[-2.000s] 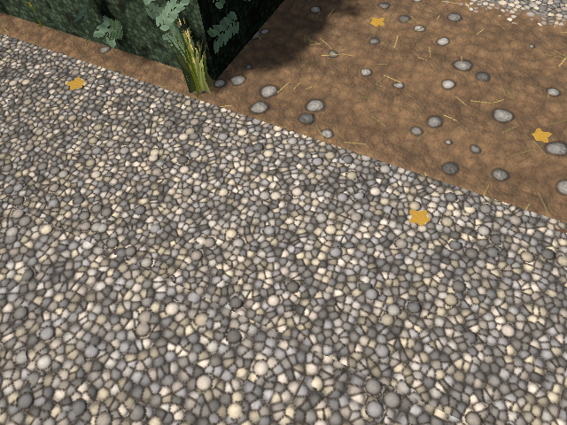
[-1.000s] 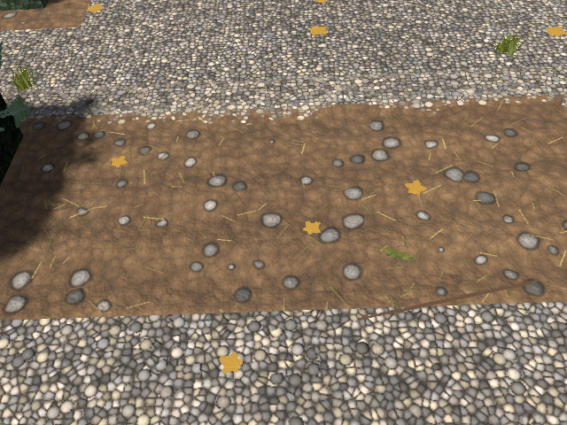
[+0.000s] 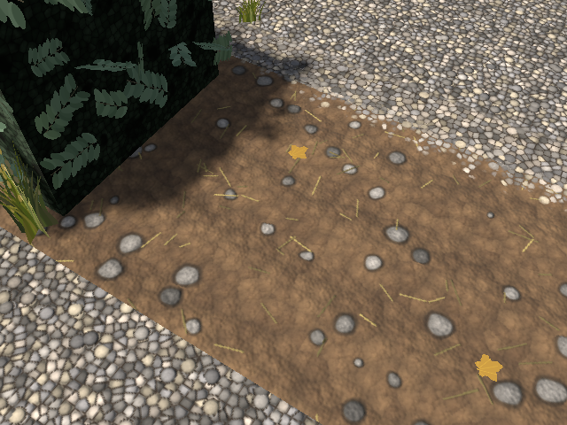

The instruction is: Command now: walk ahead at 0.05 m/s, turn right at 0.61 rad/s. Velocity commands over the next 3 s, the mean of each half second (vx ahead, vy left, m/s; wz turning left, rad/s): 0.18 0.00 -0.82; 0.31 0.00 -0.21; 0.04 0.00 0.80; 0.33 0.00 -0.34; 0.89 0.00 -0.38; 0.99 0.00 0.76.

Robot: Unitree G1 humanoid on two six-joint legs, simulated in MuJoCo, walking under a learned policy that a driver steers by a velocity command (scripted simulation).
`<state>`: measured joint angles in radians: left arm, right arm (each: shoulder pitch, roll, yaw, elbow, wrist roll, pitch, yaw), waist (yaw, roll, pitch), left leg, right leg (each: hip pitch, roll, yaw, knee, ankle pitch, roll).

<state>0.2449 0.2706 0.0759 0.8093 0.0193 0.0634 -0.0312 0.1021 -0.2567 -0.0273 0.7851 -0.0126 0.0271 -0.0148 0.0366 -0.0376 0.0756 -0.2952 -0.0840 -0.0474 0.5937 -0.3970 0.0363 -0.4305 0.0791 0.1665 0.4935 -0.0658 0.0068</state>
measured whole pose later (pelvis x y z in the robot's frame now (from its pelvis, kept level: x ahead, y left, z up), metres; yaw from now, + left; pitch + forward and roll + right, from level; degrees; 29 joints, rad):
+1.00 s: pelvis +0.26 -0.16 +0.01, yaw -30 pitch +0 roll -1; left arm 0.15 0.28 0.01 0.76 0.04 0.00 0.01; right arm 0.26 -0.27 -0.04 0.83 0.00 -0.02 0.02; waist -0.02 -0.03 0.12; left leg -0.35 -0.13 -0.07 0.42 -0.05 0.10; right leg -0.45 0.05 0.07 1.11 -0.41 0.01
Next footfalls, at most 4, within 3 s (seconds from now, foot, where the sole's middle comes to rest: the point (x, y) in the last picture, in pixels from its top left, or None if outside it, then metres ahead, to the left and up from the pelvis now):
0.38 right None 0.02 -0.12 -0.76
0.80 left None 0.40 -0.18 -0.76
1.32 right None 0.34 -0.34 -0.76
1.74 left None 0.31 -0.12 -0.76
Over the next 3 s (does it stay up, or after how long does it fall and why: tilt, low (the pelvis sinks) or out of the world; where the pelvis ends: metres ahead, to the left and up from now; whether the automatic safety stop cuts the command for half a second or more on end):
stays up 1.08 -0.71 0.01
